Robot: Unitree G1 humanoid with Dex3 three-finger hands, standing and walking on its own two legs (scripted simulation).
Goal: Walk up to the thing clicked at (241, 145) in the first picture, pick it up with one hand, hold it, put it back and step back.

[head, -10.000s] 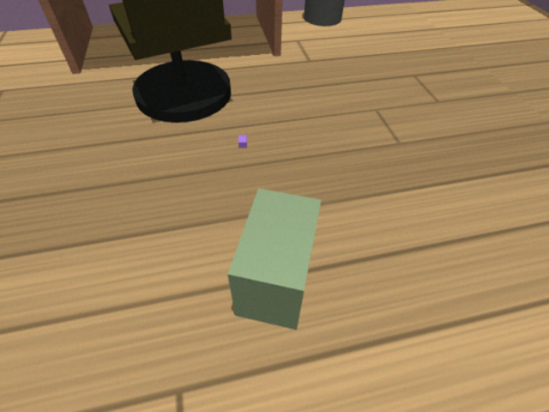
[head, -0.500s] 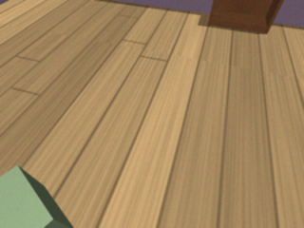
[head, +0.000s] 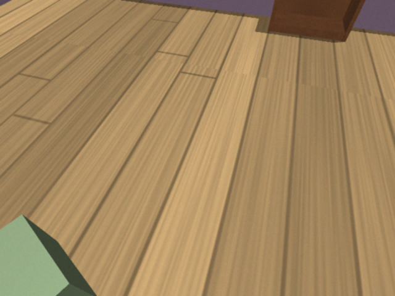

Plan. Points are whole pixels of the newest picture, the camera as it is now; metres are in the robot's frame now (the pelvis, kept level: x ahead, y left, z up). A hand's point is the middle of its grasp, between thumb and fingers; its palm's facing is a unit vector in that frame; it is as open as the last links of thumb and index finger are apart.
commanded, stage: stand
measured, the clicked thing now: out of the picture +0.51 +1.47 -0.76
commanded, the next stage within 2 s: walk up in 0.90 s
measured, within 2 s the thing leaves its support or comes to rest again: neither
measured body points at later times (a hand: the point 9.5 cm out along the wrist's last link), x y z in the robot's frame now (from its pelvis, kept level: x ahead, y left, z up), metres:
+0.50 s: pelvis +0.01 +0.00 +0.00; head +0.02 +0.00 +0.45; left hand +0.09 +0.30 -0.13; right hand +0.08 -0.30 -0.14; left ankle -0.01 +0.15 -0.75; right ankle +0.00 -0.12 -0.75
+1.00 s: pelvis +0.01 +0.00 -0.01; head +0.02 +0.00 +0.44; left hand +0.08 +0.31 -0.13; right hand +0.08 -0.30 -0.14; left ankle -0.01 +0.15 -0.74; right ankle +0.00 -0.12 -0.75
